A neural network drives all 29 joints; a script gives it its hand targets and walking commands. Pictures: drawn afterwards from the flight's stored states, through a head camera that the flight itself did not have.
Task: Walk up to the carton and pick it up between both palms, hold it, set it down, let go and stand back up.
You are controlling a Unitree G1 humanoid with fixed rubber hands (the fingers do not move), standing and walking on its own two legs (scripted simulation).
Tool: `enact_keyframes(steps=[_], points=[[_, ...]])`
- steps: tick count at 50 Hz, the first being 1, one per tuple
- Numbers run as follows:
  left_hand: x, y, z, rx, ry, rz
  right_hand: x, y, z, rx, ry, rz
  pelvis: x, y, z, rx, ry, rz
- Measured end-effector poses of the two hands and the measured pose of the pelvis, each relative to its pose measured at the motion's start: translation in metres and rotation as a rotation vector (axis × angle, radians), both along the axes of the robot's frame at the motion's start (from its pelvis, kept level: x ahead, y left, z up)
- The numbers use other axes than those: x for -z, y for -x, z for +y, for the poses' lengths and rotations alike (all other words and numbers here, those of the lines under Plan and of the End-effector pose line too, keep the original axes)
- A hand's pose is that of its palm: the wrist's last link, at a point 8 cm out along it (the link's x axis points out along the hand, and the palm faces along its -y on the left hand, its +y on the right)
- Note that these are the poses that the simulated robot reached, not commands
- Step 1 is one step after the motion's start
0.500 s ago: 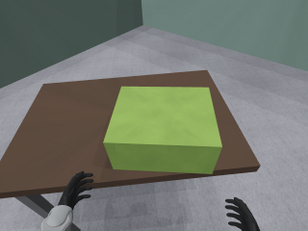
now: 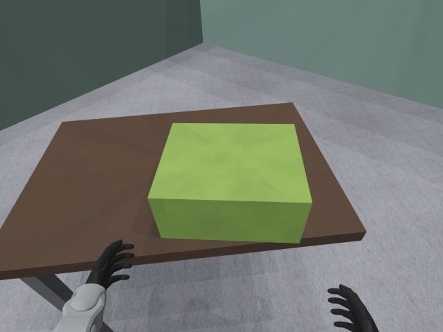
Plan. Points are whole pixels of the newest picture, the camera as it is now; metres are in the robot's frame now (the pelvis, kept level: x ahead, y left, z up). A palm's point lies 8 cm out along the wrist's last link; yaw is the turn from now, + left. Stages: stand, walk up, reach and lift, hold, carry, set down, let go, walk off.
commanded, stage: stand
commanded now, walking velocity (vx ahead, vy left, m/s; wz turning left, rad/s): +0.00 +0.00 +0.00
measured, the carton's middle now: (230, 178) +0.47 +0.01 +0.00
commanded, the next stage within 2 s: none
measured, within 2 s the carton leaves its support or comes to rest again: neither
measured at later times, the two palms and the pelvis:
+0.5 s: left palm out of the picture +0.11 +0.25 -0.11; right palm out of the picture +0.10 -0.22 -0.12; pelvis +0.00 +0.01 -0.01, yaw +4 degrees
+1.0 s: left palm out of the picture +0.01 +0.26 -0.15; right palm out of the picture +0.07 -0.22 -0.14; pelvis +0.01 +0.02 -0.01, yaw +4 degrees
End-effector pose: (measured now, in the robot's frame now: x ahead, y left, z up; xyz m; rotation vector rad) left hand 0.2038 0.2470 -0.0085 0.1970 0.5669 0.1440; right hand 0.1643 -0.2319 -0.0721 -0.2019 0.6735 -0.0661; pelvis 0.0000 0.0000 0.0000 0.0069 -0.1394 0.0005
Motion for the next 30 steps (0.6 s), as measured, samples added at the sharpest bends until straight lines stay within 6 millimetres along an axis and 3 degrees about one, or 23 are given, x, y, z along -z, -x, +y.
enact_keyframes(steps=[4,11,14,16,19,24,30], points=[[0.004,0.003,0.001,0.052,-0.054,-0.030,0.009,0.012,0.001,-0.013,0.024,0.072,0.001,0.003,0.000,-0.020,0.006,0.044],[0.014,0.010,0.003,0.070,-0.054,-0.124,0.042,0.077,-0.003,-0.041,0.048,0.390,0.004,0.007,0.002,-0.039,0.015,0.133],[0.017,0.012,0.003,0.063,-0.039,-0.139,0.047,0.091,-0.003,-0.040,0.051,0.457,0.006,0.005,0.005,-0.048,0.014,0.147],[0.019,0.013,0.004,0.058,-0.032,-0.133,0.049,0.091,-0.002,-0.038,0.051,0.467,0.007,0.004,0.006,-0.054,0.014,0.151],[0.047,0.029,0.007,0.035,-0.018,0.014,0.049,0.083,0.001,-0.030,0.045,0.447,0.008,0.003,0.009,-0.058,0.012,0.156],[0.095,0.078,0.006,-0.007,0.032,0.267,0.046,0.067,0.008,-0.021,0.042,0.417,0.009,-0.001,0.011,-0.063,0.015,0.159],[0.125,0.139,0.005,-0.072,0.082,0.469,0.048,0.059,0.011,-0.025,0.067,0.446,0.009,-0.005,0.013,-0.066,0.022,0.160]])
